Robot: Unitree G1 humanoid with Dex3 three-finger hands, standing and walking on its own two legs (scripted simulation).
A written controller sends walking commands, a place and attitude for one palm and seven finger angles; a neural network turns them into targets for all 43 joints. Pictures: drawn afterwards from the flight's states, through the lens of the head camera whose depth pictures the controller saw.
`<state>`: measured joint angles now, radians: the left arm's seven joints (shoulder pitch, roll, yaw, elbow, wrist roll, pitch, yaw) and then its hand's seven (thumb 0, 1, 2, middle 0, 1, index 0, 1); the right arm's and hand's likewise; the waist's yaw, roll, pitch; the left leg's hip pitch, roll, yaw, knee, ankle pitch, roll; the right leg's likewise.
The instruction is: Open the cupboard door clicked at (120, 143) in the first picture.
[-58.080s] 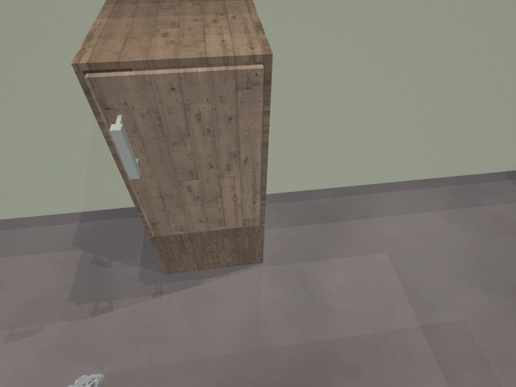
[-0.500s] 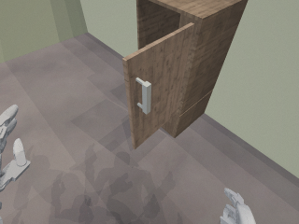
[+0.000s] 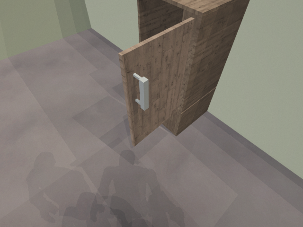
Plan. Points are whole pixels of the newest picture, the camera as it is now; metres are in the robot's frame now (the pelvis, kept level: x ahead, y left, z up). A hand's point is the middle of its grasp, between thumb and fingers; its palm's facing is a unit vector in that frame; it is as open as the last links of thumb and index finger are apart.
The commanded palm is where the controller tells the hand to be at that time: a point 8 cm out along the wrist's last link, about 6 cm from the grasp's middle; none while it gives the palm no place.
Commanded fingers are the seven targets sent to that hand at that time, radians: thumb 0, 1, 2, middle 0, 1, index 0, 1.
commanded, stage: let the arm hang, fingers relaxed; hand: left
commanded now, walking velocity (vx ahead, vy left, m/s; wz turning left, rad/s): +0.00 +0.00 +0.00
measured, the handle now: (140, 92) +0.58 +0.08 -0.03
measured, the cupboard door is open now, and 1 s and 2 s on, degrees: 93 93 93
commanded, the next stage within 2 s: look to check the result in 0.58 s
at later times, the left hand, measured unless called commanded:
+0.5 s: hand out of the picture +0.07 +0.18 -0.17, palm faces +0.00 -0.98 -0.22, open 7.3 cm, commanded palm none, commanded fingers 0.00 0.90 0.90 -0.20 -0.30 -0.20 -0.30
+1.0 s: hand out of the picture +0.05 +0.17 -0.17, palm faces +0.01 -0.98 -0.21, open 7.4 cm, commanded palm none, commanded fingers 0.00 0.90 0.90 -0.20 -0.30 -0.20 -0.30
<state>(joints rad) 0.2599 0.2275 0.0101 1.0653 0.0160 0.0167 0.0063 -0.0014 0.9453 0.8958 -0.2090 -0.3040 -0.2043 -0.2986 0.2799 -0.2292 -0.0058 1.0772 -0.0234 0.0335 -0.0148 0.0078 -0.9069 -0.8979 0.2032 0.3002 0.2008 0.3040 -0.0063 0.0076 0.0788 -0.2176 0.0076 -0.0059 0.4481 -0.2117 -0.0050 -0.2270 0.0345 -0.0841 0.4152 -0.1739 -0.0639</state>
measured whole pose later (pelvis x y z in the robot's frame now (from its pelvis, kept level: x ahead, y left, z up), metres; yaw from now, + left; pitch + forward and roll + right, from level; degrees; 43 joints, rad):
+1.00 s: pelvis +0.04 +0.00 +0.00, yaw -1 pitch -1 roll +0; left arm 0.23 0.16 0.01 1.15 0.01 -0.01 0.03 0.00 0.91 0.90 -0.20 -0.30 -0.20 -0.30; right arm 0.24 -0.17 0.00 1.14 -0.02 0.00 -0.04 0.00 -0.91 -0.90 0.20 0.30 0.20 0.30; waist -0.01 0.02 0.06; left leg -0.11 0.01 0.01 0.36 -0.23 -0.01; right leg -0.15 0.04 -0.07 0.36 -0.21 -0.06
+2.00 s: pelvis +0.05 +0.00 +0.01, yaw -1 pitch -1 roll +0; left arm 0.19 0.20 0.01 1.14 0.01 -0.02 0.02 0.00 0.91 0.90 -0.20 -0.30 -0.20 -0.30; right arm 0.21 -0.21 0.00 1.14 -0.02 0.00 -0.03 0.00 -0.91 -0.90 0.20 0.30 0.20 0.30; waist -0.01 0.02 0.05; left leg -0.08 0.01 0.01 0.31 -0.22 -0.01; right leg -0.12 0.04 -0.06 0.33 -0.20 -0.06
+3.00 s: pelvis +0.05 -0.01 +0.01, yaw -1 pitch -1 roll +0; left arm 0.17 0.22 0.01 1.14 0.01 -0.02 0.02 0.00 0.91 0.90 -0.20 -0.30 -0.20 -0.30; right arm 0.19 -0.23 0.00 1.14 -0.02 0.00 -0.03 0.00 -0.91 -0.90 0.20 0.30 0.20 0.30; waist -0.01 0.02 0.05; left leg -0.07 0.02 0.02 0.30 -0.22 -0.02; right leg -0.11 0.05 -0.05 0.32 -0.20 -0.07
